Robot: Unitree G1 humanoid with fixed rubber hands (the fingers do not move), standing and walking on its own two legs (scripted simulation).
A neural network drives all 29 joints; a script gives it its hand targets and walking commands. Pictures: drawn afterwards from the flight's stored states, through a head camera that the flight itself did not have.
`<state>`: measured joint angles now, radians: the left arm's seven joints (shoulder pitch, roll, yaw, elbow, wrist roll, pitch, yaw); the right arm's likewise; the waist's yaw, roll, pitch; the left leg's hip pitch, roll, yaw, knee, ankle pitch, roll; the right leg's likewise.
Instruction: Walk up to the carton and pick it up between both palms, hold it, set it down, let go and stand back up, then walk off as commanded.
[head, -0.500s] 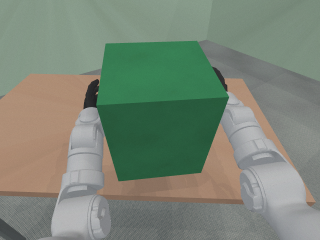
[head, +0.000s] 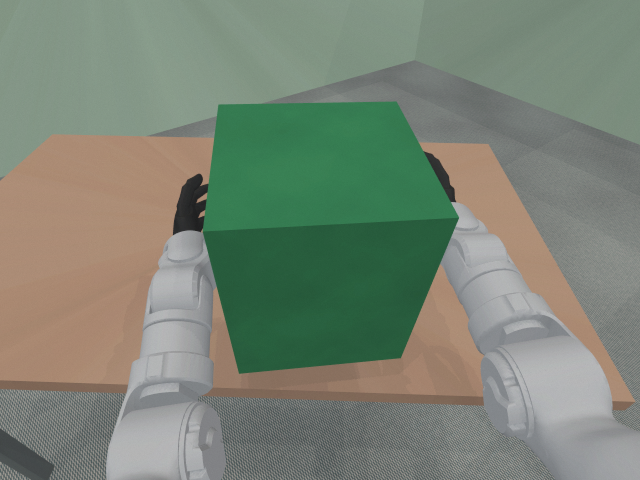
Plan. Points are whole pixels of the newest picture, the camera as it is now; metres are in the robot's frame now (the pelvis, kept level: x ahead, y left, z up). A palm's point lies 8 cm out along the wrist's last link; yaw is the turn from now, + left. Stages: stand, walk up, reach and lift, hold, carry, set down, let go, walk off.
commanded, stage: set down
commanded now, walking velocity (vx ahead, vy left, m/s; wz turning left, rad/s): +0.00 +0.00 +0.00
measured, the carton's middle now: (316, 240) +0.39 +0.04 +0.13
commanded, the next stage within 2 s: none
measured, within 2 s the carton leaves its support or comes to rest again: neither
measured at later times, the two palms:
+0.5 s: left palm (201, 243) +0.38 +0.19 +0.13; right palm (436, 216) +0.43 -0.12 +0.14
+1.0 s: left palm (209, 258) +0.38 +0.19 +0.10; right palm (434, 225) +0.44 -0.12 +0.12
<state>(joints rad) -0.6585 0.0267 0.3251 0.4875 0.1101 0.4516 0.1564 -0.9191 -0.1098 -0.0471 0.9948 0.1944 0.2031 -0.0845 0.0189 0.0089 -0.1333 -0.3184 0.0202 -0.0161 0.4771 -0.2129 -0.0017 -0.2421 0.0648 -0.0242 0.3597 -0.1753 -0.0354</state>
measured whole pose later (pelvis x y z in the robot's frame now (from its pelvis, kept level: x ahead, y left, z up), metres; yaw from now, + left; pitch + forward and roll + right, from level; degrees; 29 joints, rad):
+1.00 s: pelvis +0.02 -0.01 +0.00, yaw +0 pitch +5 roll -1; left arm -0.58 -0.04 0.33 0.51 0.17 0.32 0.18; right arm -0.86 -0.11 -0.11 1.03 0.17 0.09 0.01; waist 0.05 0.01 -0.09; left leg -0.32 0.03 -0.02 0.48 -0.23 -0.02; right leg -0.24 0.07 -0.02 0.36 -0.20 -0.04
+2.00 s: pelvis +0.02 -0.01 +0.00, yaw +0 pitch +5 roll -2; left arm -0.55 -0.07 0.37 0.67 0.25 0.11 0.16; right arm -0.80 -0.09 -0.21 1.08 -0.03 -0.05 0.06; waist 0.05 0.01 -0.06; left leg -0.32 0.03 -0.02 0.47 -0.24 -0.01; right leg -0.24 0.07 -0.02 0.36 -0.20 -0.04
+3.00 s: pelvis +0.02 -0.02 +0.00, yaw +0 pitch +8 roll -2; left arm -0.59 -0.03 0.33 0.79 0.00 0.07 0.28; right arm -0.79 -0.18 0.08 1.10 0.23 -0.05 -0.01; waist 0.09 0.03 -0.08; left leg -0.37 0.04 -0.02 0.47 -0.24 -0.03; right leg -0.30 0.09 -0.02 0.36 -0.20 -0.05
